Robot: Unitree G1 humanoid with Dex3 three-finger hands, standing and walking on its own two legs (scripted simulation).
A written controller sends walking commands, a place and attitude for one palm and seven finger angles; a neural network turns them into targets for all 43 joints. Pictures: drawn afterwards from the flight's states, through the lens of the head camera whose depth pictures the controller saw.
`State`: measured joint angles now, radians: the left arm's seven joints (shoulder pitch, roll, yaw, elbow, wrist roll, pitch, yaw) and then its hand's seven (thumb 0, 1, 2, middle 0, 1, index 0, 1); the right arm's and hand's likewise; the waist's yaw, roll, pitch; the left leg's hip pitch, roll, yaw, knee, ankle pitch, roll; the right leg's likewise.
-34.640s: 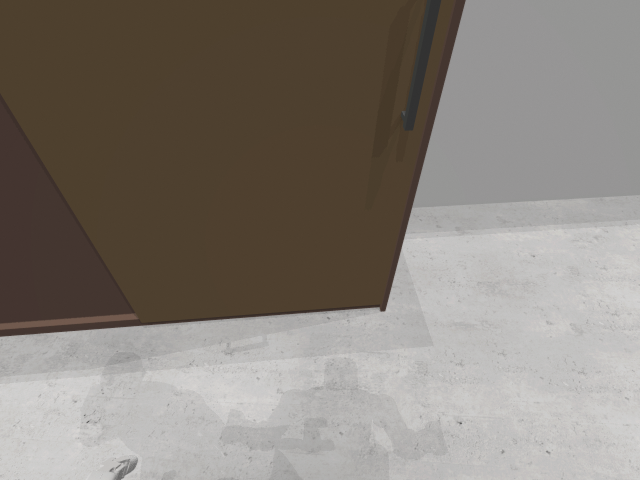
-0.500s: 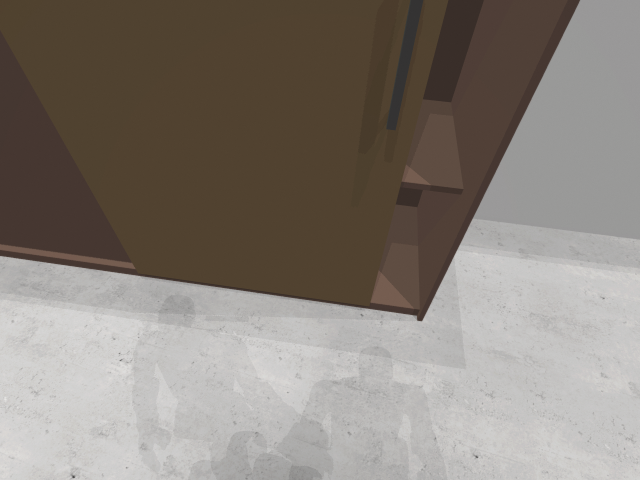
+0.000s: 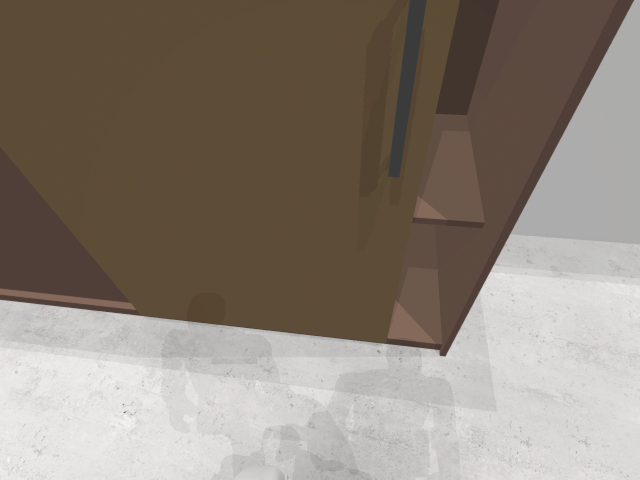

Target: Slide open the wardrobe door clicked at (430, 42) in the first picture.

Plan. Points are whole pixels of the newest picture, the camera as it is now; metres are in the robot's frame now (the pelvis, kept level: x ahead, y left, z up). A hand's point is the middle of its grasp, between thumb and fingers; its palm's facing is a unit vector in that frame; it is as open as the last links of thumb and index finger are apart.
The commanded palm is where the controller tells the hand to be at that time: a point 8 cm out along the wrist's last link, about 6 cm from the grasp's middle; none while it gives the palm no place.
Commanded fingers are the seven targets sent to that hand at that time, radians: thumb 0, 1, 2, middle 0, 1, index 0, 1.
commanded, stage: take the last steps up to it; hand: right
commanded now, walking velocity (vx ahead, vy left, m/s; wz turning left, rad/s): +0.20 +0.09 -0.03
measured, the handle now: (405, 86) +0.59 -0.08 +0.18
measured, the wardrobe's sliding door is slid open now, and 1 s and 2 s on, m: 0.18 0.18 0.18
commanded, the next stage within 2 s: come to a stop and stand still in 0.12 s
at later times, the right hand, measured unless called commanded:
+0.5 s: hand (433, 444) +0.21 -0.14 -0.18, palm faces +0.06 +0.98 -0.19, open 7.2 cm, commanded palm none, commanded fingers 0.00 -0.90 -0.90 0.20 0.30 0.20 0.30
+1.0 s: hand out of the picture +0.11 -0.20 -0.17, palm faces +0.00 +0.99 -0.16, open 7.4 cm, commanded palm none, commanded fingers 0.00 -0.90 -0.90 0.20 0.30 0.20 0.30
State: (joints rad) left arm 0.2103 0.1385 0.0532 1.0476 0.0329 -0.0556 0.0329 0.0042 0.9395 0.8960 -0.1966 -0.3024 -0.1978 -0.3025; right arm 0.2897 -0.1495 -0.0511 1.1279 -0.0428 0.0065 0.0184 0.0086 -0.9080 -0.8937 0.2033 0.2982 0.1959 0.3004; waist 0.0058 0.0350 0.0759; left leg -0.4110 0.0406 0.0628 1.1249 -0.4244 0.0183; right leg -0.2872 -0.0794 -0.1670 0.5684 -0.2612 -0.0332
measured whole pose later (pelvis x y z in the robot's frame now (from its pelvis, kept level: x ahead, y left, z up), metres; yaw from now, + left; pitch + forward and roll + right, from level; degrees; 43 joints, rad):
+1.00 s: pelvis +0.09 +0.00 +0.02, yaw +1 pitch +1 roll +4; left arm 0.20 0.15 0.04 1.02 0.02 0.01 0.04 0.00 0.92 0.90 -0.20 -0.30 -0.20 -0.30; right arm 0.26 -0.23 -0.07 1.05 -0.04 0.09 0.00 0.01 -0.91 -0.89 0.20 0.30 0.19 0.30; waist 0.01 0.02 0.03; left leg -0.30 0.02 -0.03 0.88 -0.42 -0.04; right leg -0.29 -0.04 -0.14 0.36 -0.09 -0.10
